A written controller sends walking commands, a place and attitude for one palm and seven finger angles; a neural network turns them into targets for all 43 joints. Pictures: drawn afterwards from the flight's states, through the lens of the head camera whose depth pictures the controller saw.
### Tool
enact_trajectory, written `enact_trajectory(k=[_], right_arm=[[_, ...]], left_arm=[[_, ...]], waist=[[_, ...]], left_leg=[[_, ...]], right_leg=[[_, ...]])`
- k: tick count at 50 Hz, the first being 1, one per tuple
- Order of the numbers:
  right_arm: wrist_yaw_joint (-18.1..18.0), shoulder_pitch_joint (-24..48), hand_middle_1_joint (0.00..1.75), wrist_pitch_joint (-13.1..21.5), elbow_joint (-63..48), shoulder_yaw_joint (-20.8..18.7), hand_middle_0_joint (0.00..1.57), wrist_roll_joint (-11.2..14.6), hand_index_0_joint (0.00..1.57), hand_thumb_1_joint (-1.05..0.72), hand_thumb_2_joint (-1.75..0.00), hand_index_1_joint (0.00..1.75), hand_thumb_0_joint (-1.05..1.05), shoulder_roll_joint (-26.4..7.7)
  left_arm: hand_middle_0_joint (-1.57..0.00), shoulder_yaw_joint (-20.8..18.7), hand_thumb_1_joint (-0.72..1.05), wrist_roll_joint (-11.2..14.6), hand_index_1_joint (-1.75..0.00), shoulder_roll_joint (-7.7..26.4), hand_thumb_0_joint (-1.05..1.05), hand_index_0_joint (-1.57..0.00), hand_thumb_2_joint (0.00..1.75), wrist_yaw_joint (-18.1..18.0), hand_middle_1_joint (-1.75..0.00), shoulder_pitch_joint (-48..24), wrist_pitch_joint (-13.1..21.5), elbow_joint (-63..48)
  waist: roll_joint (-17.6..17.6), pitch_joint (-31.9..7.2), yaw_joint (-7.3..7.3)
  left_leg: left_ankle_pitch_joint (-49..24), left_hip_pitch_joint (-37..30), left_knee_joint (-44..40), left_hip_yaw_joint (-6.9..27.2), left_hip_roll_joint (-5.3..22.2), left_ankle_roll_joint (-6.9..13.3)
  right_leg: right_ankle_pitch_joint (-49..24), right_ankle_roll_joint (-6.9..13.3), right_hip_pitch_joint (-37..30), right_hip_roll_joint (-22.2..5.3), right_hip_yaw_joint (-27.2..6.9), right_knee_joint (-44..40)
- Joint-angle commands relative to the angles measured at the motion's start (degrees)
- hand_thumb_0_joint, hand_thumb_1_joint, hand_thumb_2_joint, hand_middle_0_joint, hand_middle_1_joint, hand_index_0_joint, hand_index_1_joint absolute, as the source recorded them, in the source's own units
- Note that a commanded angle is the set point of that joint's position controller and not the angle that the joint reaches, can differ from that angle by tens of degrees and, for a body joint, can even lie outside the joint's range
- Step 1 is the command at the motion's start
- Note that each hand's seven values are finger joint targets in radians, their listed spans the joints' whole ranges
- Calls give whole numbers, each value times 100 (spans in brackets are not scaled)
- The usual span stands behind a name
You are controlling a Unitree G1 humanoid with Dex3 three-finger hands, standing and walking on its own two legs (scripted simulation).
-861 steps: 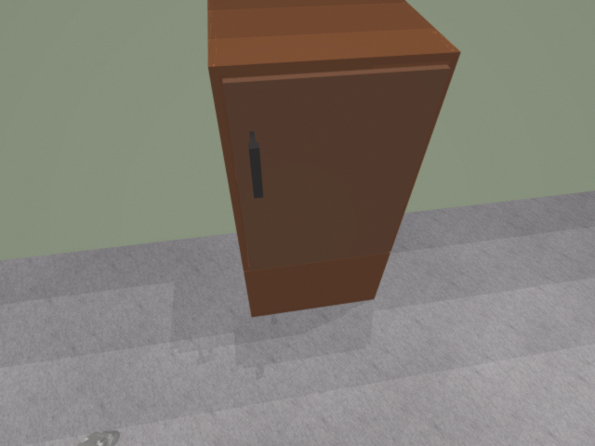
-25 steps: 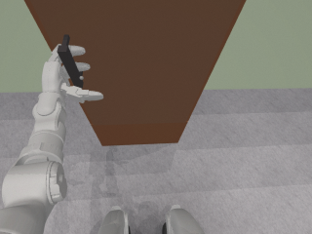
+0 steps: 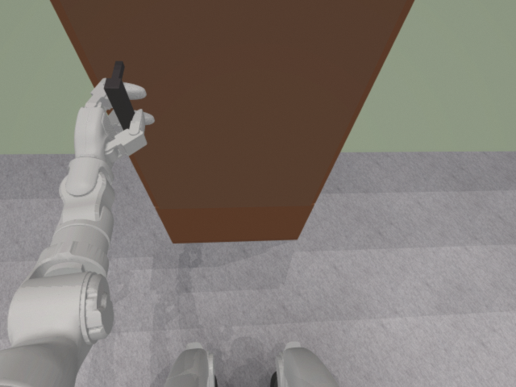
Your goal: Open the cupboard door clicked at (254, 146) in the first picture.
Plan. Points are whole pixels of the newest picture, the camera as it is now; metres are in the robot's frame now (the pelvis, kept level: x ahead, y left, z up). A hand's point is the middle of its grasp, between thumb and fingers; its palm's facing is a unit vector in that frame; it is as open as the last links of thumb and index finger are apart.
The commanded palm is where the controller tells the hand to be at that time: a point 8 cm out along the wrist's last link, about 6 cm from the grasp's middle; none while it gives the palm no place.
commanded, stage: close the thumb around the handle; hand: left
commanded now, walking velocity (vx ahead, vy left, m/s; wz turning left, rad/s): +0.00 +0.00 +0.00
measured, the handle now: (128, 107) +0.54 +0.18 +0.07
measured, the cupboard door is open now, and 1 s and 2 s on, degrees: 0 36 37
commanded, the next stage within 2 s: pull the door open along its arc in 0.02 s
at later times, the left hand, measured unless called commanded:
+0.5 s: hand (141, 167) +0.42 +0.15 +0.07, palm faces -0.04 -1.00 +0.00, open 5.8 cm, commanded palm +0.37 +0.20 +0.07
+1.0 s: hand (209, 269) +0.27 +0.05 +0.08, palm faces +0.29 -0.96 -0.01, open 6.0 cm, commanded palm +0.19 +0.09 +0.07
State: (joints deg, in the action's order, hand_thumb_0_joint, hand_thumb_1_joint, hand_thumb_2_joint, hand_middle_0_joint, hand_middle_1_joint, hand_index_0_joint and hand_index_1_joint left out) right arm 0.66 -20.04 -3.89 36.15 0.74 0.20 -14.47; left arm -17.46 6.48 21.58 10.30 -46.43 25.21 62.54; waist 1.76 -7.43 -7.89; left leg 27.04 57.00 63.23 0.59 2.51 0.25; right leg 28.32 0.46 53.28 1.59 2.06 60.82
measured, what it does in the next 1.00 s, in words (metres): stands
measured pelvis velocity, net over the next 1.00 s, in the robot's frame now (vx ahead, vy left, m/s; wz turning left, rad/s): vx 0.01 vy -0.02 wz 0.05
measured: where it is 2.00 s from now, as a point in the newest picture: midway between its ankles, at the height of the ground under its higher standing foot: outside the picture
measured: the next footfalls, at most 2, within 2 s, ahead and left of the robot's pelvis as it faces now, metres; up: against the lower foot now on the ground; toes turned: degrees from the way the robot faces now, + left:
none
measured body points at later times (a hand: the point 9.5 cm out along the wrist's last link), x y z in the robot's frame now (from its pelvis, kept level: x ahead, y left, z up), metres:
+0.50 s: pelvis +0.01 +0.00 +0.02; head +0.10 +0.00 +0.46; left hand +0.42 +0.20 +0.07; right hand +0.06 -0.26 -0.10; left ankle +0.02 +0.11 -0.66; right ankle +0.00 -0.12 -0.66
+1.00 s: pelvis +0.01 -0.02 +0.02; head +0.04 -0.03 +0.47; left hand +0.25 +0.10 +0.08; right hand +0.23 -0.21 -0.06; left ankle +0.02 +0.11 -0.66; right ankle +0.00 -0.12 -0.66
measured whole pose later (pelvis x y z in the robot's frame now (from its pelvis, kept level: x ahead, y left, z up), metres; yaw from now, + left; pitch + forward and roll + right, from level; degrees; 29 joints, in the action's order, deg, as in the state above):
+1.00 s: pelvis +0.01 -0.02 +0.02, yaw +3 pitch +11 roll +0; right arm 2.6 -9.4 -1.1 27.6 1.7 -2.9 -8.1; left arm 16.7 -5.4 -3.3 -27.5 15.1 14.5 1.3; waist 1.7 -9.0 -0.4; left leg 26.7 41.5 57.2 2.1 1.3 -1.6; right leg 30.0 2.3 38.1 0.6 3.6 57.2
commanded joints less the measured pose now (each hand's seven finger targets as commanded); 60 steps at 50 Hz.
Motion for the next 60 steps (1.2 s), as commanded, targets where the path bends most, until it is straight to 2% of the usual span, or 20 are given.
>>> enact_trajectory(k=[1,7,9,11,16,20,25,26,27,29,32,34,35,36,39,44,50,55,57,60], right_arm=[[-97,-793,30,122,-357,-342,20,-32,20,-90,-90,30,0,-969],[-112,-757,30,114,-345,-323,20,-12,20,-90,-90,30,0,-972],[-107,-788,30,132,-403,-335,20,-31,20,-90,-90,30,0,-975],[-89,-729,30,121,-445,-353,20,-13,20,-90,-90,30,0,-952],[-48,-585,30,102,-659,-379,20,55,20,-90,-90,30,0,-908],[10,-396,30,140,-900,-404,20,100,20,-90,-90,30,0,-848],[39,-108,30,240,-1117,-424,20,144,20,-90,-90,30,0,-762],[29,78,30,315,-1102,-401,20,93,20,-90,-90,30,0,-559],[69,149,30,397,-1121,-390,20,53,20,-90,-90,30,0,-534],[139,216,30,481,-1142,-403,20,-51,20,-90,-90,30,0,-533],[264,445,30,500,-1201,-400,20,-205,20,-90,-90,30,0,-423],[293,517,30,474,-1281,-416,20,-275,20,-90,-90,30,0,-418],[292,647,30,449,-1338,-413,20,-287,20,-90,-90,30,0,-391],[281,721,30,436,-1378,-401,20,-310,20,-90,-90,30,0,-358],[202,878,30,411,-1463,-360,20,-338,20,-90,-90,30,0,-286],[72,1135,30,482,-1603,-238,20,-362,20,-90,-90,30,0,-85],[164,1454,30,621,-1821,-107,20,-271,20,-90,-90,30,0,44],[124,1505,30,739,-1710,-86,20,-349,20,-90,-90,30,0,12],[68,1502,30,770,-1582,-91,20,-380,20,-90,-90,30,0,-9],[9,1436,30,808,-1590,-135,20,-385,20,-90,-90,30,0,13]], left_arm=[[-40,-117,90,46,-135,1100,0,-40,90,17,-135,-2353,489,-1314],[-40,-130,90,49,-135,1200,0,-40,90,35,-135,-2489,480,-1303],[-40,-248,90,98,-135,1247,0,-40,90,44,-135,-2303,518,-1468],[-40,-207,90,118,-135,1152,0,-40,90,73,-135,-1942,531,-1612],[-40,-94,90,285,-135,835,0,-40,90,132,-135,-752,413,-2089],[-40,78,90,458,-135,502,0,-40,90,115,-135,489,346,-3117],[-40,610,90,567,-135,-143,0,-40,90,-1,-135,1782,247,-4209],[-40,52,90,932,-135,-476,0,-40,90,-766,-135,1798,183,-4506],[-40,594,90,769,-135,-1008,0,-40,90,-1221,-135,2086,110,-4711],[-40,793,90,429,-135,-1221,0,-40,90,-1949,-135,2734,82,-5135],[-40,1464,90,-229,-135,-1831,0,-40,90,-2872,-135,3325,37,-5858],[-40,1960,90,-693,-135,-2103,0,-40,90,-3269,-135,3683,-31,-6089],[-40,2060,90,-829,-135,-2207,0,-40,90,-3487,-135,3837,-87,-6241],[-40,2403,90,-987,-135,-2449,0,-40,90,-3623,-135,3810,-151,-6358],[-40,2710,90,-1287,-135,-2692,0,-40,90,-4004,-135,4240,-350,-6537],[-40,3281,90,-1462,-135,-3093,0,-40,90,-4100,-135,5232,-564,-7054],[-40,3748,90,-1096,-135,-3462,0,-40,90,-3768,-135,7215,-753,-7930],[-40,3452,90,-1127,-135,-3252,0,-40,90,-3939,-135,6481,-767,-7769],[-40,3241,90,-1159,-135,-3091,0,-40,90,-4070,-135,5655,-689,-7586],[-38,3126,69,-1108,-133,-3034,0,-38,81,-4047,-133,5962,-647,-7442]], waist=[[441,-2776,-44],[342,-2577,-106],[346,-2761,8],[497,-2916,107],[137,-2757,279],[242,-2751,501],[-49,-2269,523],[-22,-2164,937],[10,-2000,760],[-266,-1917,784],[-41,-1983,810],[-330,-1840,712],[-265,-1778,768],[-315,-1756,669],[-455,-1483,666],[-491,-1372,721],[-393,-1152,865],[-493,-761,724],[-627,-708,623],[-746,-1001,772]], left_leg=[[-2222,-2455,-567,208,-166,99],[-2029,-2209,-583,178,-171,117],[-2118,-2270,-596,167,-193,129],[-2337,-2449,-618,134,-187,98],[-2360,-2289,-772,22,-212,119],[-2615,-2476,-941,-59,-230,114],[-2462,-2497,-1078,-110,-228,137],[-2476,-2348,-1157,-137,-214,59],[-2421,-2424,-1161,-133,-205,27],[-2459,-2390,-1119,-72,-199,19],[-2630,-2537,-1080,-55,-178,-20],[-2411,-2479,-1075,7,-182,7],[-2246,-2431,-1114,2,-190,-1],[-2051,-2451,-1101,-9,-211,22],[-1649,-2380,-1177,49,-221,25],[-1453,-2387,-1218,22,-291,45],[-1621,-2407,-1214,-20,-336,38],[-1136,-2053,-950,56,-392,13],[-910,-1899,-827,86,-411,12],[-927,-1861,-830,72,-446,3]], right_leg=[[-2119,89,-735,151,-21,-705],[-2113,69,-831,157,-60,-741],[-2186,87,-999,169,-67,-729],[-2364,92,-1068,155,-61,-720],[-2635,82,-1511,165,-54,-828],[-2963,92,-1869,151,-23,-890],[-2920,57,-1935,122,-1,-1013],[-2749,52,-1983,116,99,-1025],[-2615,35,-1860,125,152,-1012],[-2538,48,-1860,112,211,-944],[-2576,69,-1810,36,214,-808],[-2440,79,-1789,32,214,-820],[-2325,96,-1803,5,197,-833],[-2238,90,-1772,-9,191,-882],[-1873,123,-1786,-22,187,-1030],[-1830,148,-2040,-59,120,-1243],[-2378,127,-2392,-88,147,-1320],[-1993,24,-1916,-174,-49,-1388],[-1581,-18,-1677,-236,-194,-1450],[-1730,-61,-1972,-337,-399,-1561]])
